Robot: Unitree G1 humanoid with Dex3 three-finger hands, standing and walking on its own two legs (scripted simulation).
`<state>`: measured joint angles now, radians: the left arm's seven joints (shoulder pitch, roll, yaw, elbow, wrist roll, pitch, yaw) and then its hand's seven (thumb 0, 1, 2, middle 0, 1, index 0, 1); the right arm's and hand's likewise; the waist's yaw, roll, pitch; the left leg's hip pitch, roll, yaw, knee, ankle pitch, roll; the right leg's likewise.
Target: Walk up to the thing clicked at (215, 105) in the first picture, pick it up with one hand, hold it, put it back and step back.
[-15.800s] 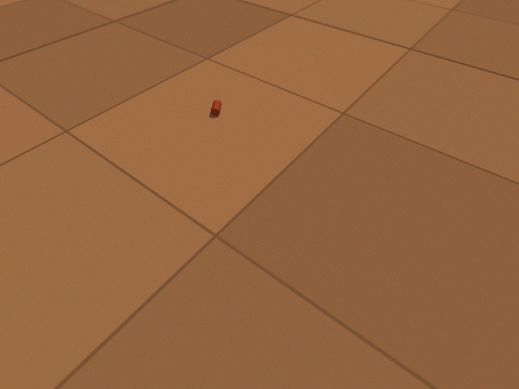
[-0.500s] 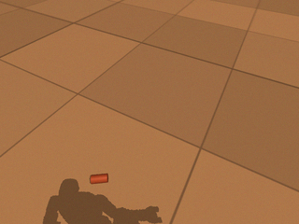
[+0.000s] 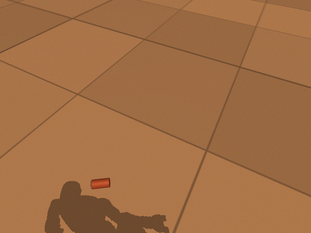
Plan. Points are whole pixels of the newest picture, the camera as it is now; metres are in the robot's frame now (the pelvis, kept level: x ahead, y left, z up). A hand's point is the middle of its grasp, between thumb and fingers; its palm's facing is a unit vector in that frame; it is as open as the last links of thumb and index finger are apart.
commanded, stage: stand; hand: left
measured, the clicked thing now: (101, 183) +0.57 +0.31 -0.75
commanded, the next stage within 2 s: walk up in 1.26 s
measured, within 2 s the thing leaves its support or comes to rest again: neither
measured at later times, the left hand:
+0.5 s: hand out of the picture +0.10 +0.25 -0.16, palm faces -0.03 -0.94 -0.33, open 7.4 cm
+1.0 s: hand out of the picture +0.09 +0.25 -0.16, palm faces -0.03 -0.94 -0.34, open 7.4 cm
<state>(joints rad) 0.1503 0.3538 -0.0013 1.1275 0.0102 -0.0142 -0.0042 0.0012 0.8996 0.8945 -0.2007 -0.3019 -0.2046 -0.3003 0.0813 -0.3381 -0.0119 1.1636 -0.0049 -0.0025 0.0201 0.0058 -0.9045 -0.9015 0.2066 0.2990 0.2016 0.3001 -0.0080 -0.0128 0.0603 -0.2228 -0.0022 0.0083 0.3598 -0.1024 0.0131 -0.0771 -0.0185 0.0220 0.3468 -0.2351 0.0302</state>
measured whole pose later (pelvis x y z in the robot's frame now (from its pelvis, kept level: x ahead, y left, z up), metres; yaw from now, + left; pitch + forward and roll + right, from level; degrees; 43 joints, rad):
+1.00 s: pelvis +0.02 +0.00 +0.00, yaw +0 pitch -2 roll +0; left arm 0.14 0.36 0.00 1.11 0.01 -0.01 0.00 0.00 0.90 0.89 -0.20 -0.30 -0.20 -0.30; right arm 0.08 -0.34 0.00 1.15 0.00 -0.01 0.01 0.01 -0.90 -0.90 0.21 0.30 0.20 0.30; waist 0.00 -0.01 0.05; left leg -0.18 0.00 0.01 0.35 -0.13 0.01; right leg -0.03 -0.02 0.02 0.31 -0.25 0.03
